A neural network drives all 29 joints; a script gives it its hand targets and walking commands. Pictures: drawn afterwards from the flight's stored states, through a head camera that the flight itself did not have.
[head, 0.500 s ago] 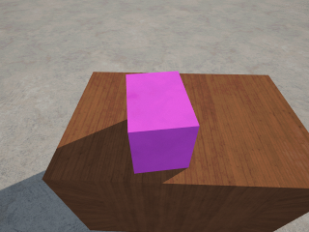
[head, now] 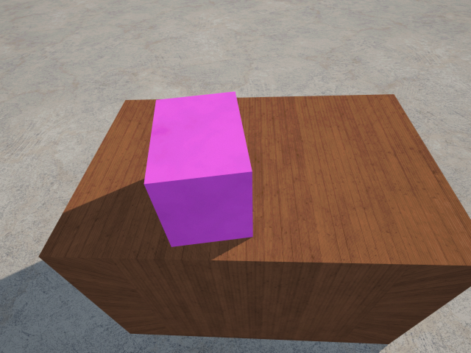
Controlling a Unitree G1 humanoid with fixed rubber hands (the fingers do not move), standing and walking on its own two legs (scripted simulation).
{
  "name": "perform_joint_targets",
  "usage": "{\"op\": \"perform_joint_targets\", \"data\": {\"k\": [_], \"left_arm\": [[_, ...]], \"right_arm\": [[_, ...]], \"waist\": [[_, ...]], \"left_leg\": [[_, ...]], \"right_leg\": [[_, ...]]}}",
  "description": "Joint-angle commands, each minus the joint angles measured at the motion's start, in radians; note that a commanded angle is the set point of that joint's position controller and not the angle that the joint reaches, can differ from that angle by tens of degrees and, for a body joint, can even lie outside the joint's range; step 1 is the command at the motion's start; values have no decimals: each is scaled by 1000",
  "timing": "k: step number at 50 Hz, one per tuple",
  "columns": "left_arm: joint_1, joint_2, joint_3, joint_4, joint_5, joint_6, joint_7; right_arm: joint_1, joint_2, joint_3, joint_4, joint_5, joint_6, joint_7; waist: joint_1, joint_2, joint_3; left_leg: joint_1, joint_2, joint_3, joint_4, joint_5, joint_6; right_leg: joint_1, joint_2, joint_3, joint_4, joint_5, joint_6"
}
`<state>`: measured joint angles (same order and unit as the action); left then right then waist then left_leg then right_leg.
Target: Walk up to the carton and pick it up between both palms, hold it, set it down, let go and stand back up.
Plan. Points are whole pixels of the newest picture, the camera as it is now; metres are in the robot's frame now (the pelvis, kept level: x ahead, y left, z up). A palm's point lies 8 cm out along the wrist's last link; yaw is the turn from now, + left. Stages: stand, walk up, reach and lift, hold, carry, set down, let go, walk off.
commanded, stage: walk up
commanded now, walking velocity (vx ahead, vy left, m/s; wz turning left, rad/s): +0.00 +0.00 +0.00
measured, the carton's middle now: (203, 167) +0.53 +0.07 +0.00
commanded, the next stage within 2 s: none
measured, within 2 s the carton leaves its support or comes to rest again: neither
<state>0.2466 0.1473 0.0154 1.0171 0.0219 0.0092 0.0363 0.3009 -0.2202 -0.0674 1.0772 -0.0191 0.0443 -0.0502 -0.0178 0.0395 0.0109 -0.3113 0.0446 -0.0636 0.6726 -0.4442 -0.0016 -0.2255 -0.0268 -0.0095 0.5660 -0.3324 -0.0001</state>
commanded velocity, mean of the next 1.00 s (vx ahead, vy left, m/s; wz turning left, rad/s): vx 0.00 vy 0.01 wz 0.01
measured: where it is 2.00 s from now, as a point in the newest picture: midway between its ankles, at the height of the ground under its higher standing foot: outside the picture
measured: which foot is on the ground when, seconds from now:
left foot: up 0.00-0.22, down 0.24-1.00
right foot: down 0.00-1.00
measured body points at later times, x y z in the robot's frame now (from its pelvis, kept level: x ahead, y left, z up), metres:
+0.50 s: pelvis -0.02 -0.02 +0.01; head -0.02 -0.02 +0.46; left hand -0.03 +0.20 -0.15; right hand -0.05 -0.22 -0.15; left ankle -0.03 +0.10 -0.73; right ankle -0.02 -0.11 -0.73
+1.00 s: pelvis -0.03 -0.01 +0.01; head -0.02 -0.02 +0.46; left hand -0.06 +0.20 -0.15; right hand -0.07 -0.22 -0.16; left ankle -0.04 +0.10 -0.73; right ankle -0.02 -0.11 -0.73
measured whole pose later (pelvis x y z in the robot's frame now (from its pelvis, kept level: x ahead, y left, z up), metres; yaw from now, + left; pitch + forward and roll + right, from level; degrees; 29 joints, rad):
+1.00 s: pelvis -0.03 -0.01 +0.01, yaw +1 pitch -1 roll +0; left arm 0.33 0.12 -0.01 1.15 0.01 -0.01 0.05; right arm 0.35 -0.12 -0.01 1.17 -0.01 0.00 -0.04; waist 0.01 0.01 0.02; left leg -0.19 -0.01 0.01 0.47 -0.26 0.01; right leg -0.19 0.01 -0.03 0.43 -0.22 -0.03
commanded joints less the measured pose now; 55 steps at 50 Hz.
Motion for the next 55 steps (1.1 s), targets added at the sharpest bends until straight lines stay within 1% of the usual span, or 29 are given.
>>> {"op": "perform_joint_targets", "data": {"k": [1,2,3,5,8,9,10,11,12,13,14,15,16,18,21,24,32,38,41,43,45,48,49,50,51,52,53,54,55], "left_arm": [[-21,127,3,-42,0,-37,0],[-21,110,-3,-44,-5,-44,4],[4,95,-8,-40,-10,-48,5],[55,70,-17,-12,-9,-52,7],[97,67,-22,15,-7,-45,15],[101,77,-21,21,-7,-42,16],[100,82,-17,28,-10,-38,17],[98,85,-15,31,-14,-34,17],[102,83,-13,33,-18,-32,16],[115,73,-14,41,-22,-31,12],[132,45,-16,50,-25,-32,8],[129,27,-18,57,-29,-33,8],[113,53,-14,66,-26,-33,10],[114,70,-7,77,-23,-29,9],[121,45,-15,104,-18,-23,6],[114,43,-18,116,-17,-22,7],[135,41,-23,139,-18,-24,7],[148,41,-25,147,-17,-25,7],[152,37,-26,147,-17,-24,7],[158,39,-26,148,-17,-25,7],[158,40,-26,148,-17,-25,7],[160,35,-27,149,-16,-26,6],[187,202,38,80,0,-26,36],[261,273,58,87,7,-21,52],[301,258,63,100,14,-19,60],[230,45,-12,152,6,-21,42],[110,15,-17,116,2,-17,37],[53,34,-12,93,6,-15,32],[57,54,-5,84,4,-13,28]], "right_arm": [[104,9,1,11,13,1,23],[119,1,1,27,8,0,27],[122,1,3,38,5,-1,27],[100,15,11,43,6,-3,22],[55,33,24,35,9,-9,11],[61,42,29,39,10,-13,8],[77,48,31,45,9,-19,5],[99,51,35,55,9,-26,4],[117,41,36,64,6,-35,3],[125,26,39,68,5,-42,3],[102,15,40,75,8,-47,4],[82,27,42,83,12,-51,8],[87,49,48,88,10,-54,11],[98,54,53,94,8,-58,7],[96,39,48,90,12,-57,4],[102,43,50,96,12,-55,5],[108,44,54,102,13,-56,6],[111,51,57,102,12,-58,6],[116,53,58,103,12,-56,6],[117,52,59,102,13,-56,6],[124,53,61,103,13,-56,5],[123,54,61,102,13,-57,5],[53,-100,5,70,4,-28,5],[6,-63,3,22,-5,-13,12],[-30,-35,1,-8,-14,0,19],[9,134,55,-10,4,-17,33],[85,138,57,7,11,-32,36],[123,110,53,38,12,-40,30],[146,79,45,64,7,-43,22]], "waist": [[-48,-246,104],[-49,-249,74],[-40,-223,45],[-23,-195,25],[9,-195,49],[9,-192,49],[3,-186,50],[-3,-162,50],[-3,-128,39],[11,-91,28],[33,-3,45],[36,80,60],[24,75,68],[26,53,63],[26,-6,79],[20,-39,94],[23,-42,99],[23,-43,94],[23,-34,100],[24,-31,99],[22,-41,96],[24,-37,98],[97,102,114],[125,-75,87],[135,-101,77],[25,-233,45],[-19,-280,28],[-27,-284,30],[-17,-253,42]], "left_leg": [[-39,-49,-4,123,26,20],[-41,-46,20,123,48,19],[-24,-45,35,121,55,14],[4,-44,49,76,55,6],[36,-40,60,-52,66,3],[57,-37,60,-115,96,3],[99,-30,56,-207,171,5],[152,-19,48,-294,273,6],[213,12,15,-315,348,9],[267,55,-21,-320,395,17],[273,72,-31,-316,464,28],[188,60,-21,-328,440,41],[148,47,-13,-347,411,35],[142,46,-6,-358,389,34],[136,43,-8,-369,311,39],[130,40,-7,-369,287,40],[109,37,-9,-371,252,43],[109,34,-11,-363,256,45],[97,32,-12,-365,238,45],[98,32,-10,-361,248,44],[94,30,-10,-359,246,44],[92,30,-8,-359,245,44],[-143,-32,66,-119,204,9],[-277,-56,101,168,-34,-21],[-286,-14,37,353,-69,-23],[6,-9,-8,205,-7,19],[80,-23,26,113,1,26],[77,-51,85,10,29,19],[82,-79,128,-88,85,9]], "right_leg": [[-44,-169,221,-331,324,-51],[8,-148,176,-301,429,-55],[32,-142,150,-288,470,-67],[63,-142,143,-278,439,-94],[65,-155,173,-275,333,-135],[62,-158,178,-267,321,-142],[48,-157,182,-258,312,-137],[24,-149,181,-252,300,-125],[-4,-136,174,-247,264,-108],[-42,-114,155,-244,207,-94],[-42,-69,113,-236,209,-81],[29,-42,86,-237,237,-69],[76,-41,83,-222,255,-63],[92,-47,81,-211,263,-59],[70,-47,78,-226,216,-51],[49,-46,79,-238,187,-44],[38,-45,82,-242,154,-39],[33,-51,86,-241,153,-42],[26,-49,86,-242,136,-40],[26,-50,88,-241,143,-41],[28,-51,89,-243,137,-41],[23,-51,88,-241,139,-42],[156,-255,228,-211,130,-85],[191,-452,422,-280,229,-191],[99,-532,469,-309,342,-250],[-117,-250,250,-352,257,-228],[-146,-146,132,-316,135,-160],[-98,-96,85,-288,111,-127],[-67,-76,72,-258,138,-119]]}}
